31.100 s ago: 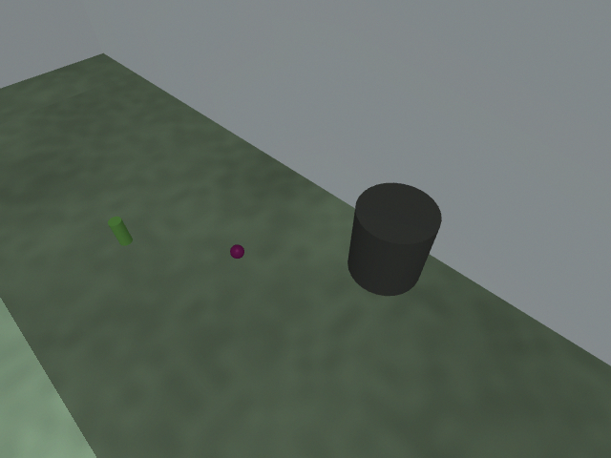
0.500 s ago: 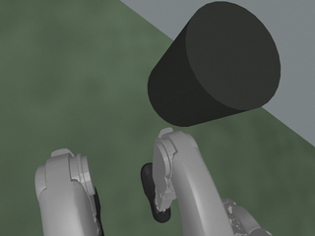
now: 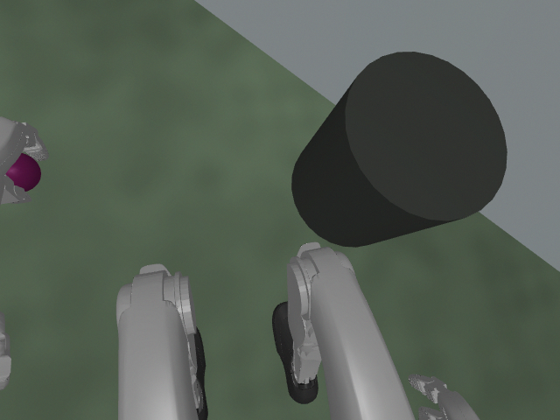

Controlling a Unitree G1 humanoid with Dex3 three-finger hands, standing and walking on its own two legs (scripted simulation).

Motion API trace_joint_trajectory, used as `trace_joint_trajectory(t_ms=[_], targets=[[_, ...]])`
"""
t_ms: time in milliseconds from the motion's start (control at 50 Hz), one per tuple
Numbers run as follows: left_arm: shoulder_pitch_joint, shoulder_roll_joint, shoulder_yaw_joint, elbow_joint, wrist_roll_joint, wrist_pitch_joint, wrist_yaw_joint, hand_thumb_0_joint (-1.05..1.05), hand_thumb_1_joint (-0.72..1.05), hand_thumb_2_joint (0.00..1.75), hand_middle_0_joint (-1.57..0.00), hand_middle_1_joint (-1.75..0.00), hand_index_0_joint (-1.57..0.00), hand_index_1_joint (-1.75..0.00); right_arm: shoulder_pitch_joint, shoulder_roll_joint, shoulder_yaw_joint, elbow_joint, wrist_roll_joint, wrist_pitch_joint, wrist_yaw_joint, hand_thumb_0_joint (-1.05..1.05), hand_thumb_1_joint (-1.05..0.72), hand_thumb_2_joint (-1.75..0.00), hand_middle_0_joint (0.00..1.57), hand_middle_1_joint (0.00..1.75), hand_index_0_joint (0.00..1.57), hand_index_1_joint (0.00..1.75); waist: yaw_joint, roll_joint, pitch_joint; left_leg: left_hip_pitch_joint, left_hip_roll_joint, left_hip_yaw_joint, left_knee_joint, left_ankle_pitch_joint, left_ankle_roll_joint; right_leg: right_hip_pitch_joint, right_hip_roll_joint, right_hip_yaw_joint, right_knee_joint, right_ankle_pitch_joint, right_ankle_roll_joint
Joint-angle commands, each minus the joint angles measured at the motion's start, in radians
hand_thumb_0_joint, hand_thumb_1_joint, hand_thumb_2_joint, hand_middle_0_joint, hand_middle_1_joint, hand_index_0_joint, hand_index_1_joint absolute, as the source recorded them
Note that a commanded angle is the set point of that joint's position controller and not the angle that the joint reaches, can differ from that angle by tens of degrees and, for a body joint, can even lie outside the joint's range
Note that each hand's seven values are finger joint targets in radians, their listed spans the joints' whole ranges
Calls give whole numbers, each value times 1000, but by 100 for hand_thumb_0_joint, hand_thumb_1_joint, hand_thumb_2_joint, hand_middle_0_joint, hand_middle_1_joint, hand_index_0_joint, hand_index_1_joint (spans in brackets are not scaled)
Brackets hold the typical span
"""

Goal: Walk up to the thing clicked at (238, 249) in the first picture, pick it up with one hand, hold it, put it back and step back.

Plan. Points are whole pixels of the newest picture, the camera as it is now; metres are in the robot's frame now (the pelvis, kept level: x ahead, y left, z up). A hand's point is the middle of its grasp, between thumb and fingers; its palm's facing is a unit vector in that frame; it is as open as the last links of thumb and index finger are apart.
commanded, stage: lift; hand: left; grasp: from above
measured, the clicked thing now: (16, 172) +0.47 +0.34 -0.16
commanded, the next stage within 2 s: hold in 1.26 s
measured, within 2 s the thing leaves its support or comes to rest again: neither
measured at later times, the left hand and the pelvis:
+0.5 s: hand out of the picture +0.38 +0.31 +0.07, palm faces -0.42 -0.13 -0.90, open 7.9 cm; pelvis +0.01 +0.00 +0.15, yaw +4 degrees
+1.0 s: hand out of the picture +0.35 +0.28 +0.23, palm faces -0.43 -0.12 -0.90, open 7.9 cm; pelvis +0.04 +0.00 +0.31, yaw +6 degrees
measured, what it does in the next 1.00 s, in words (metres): rises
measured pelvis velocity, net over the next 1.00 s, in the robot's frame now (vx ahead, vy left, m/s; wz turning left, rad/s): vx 0.04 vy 0.00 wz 0.10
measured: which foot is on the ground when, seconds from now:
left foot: down 0.00-1.00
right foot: down 0.00-1.00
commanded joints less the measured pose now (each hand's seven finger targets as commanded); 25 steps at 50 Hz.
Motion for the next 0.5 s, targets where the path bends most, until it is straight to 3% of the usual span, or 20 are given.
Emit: trace_joint_trajectory(t_ms=[0,100,140,180,200,240,280,320,360,380,420,440,480], targets=[[-277,287,54,-264,-43,11,24,0,73,53,-103,-61,-108,-56,178,-222,-105,-45,16,-9,-33,0,-91,-90,20,30,20,30,30,310,-726,630,6,-11,-377,58,-1,369,25,-1,-267,141,-50],[-192,220,34,-336,-77,27,5,0,75,55,-103,-65,-108,-60,155,-213,-119,-46,38,-11,-52,0,-91,-90,20,30,20,30,44,293,-733,732,7,-37,-466,106,-6,421,19,4,-320,173,-46],[-162,238,55,-361,-85,35,6,0,74,56,-103,-65,-108,-60,146,-211,-123,-49,44,-10,-60,0,-91,-90,20,30,20,30,62,271,-741,793,9,-43,-499,130,-7,453,19,7,-353,180,-44],[-171,188,24,-401,-93,37,-1,0,74,57,-101,-68,-107,-63,134,-198,-123,-51,48,-10,-67,0,-91,-90,20,30,20,30,47,279,-720,823,11,-47,-536,137,-9,474,18,10,-383,187,-42],[-145,206,43,-401,-94,42,2,0,74,57,-102,-68,-107,-62,131,-202,-128,-51,49,-10,-72,0,-91,-90,20,30,20,30,60,253,-726,841,11,-47,-552,120,-6,495,18,12,-403,178,-41],[-123,173,26,-419,-99,48,5,0,72,56,-99,-69,-105,-63,122,-189,-126,-57,54,-12,-78,0,-91,-90,20,30,20,30,58,255,-698,860,11,-43,-604,94,-8,547,19,16,-445,169,-39],[-66,163,33,-434,-104,60,6,0,71,57,-99,-69,-104,-63,109,-184,-130,-60,60,-12,-87,0,-91,-90,20,30,20,30,74,243,-701,905,11,-36,-648,91,-9,600,18,21,-493,163,-37],[-39,120,5,-464,-111,71,2,0,69,59,-97,-72,-103,-66,97,-172,-128,-63,64,-14,-98,0,-91,-90,20,30,20,30,69,229,-683,931,11,-19,-690,75,-7,667,22,28,-552,160,-34],[-3,126,21,-482,-119,82,1,0,70,58,-97,-72,-103,-66,85,-171,-131,-56,71,-18,-110,0,-90,-90,20,30,20,30,80,200,-666,972,11,-27,-745,61,-7,720,22,31,-597,153,-32],[-5,105,1,-499,-118,87,1,0,69,58,-96,-72,-102,-66,80,-163,-130,-57,72,-20,-115,0,-90,-90,20,30,20,30,74,212,-651,991,12,-22,-768,67,-8,740,22,34,-623,157,-32],[35,100,9,-504,-122,97,2,0,69,60,-96,-75,-102,-69,71,-155,-129,-54,79,-24,-124,0,-90,-90,20,30,20,30,85,191,-634,1040,13,-20,-814,75,-8,798,24,39,-675,161,-31],[60,58,-18,-504,-126,102,3,0,68,60,-95,-74,-101,-68,68,-147,-127,-55,80,-26,-128,0,-90,-90,20,30,20,30,79,178,-619,1058,11,-10,-836,77,-8,835,26,41,-708,161,-32],[79,47,-18,-518,-135,107,9,0,68,62,-96,-75,-102,-69,66,-140,-127,-49,85,-34,-139,0,-90,-90,20,30,20,30,82,156,-603,1101,9,-4,-882,80,-9,897,27,50,-768,162,-31]])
